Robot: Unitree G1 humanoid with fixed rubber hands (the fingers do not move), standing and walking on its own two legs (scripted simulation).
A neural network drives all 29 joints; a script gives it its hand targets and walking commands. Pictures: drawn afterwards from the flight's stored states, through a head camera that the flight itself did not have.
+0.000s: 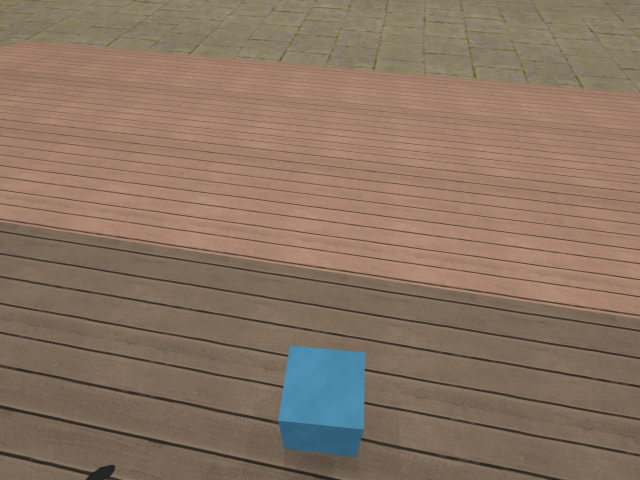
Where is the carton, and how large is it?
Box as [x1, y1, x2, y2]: [278, 346, 364, 456]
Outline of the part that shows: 290,346 278,418 284,448 355,456 363,430 364,353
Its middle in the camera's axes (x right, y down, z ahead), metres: +0.02 +0.47 +1.11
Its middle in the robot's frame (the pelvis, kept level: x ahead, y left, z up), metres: +0.46 +0.01 -0.66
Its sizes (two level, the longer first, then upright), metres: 0.210 0.200 0.250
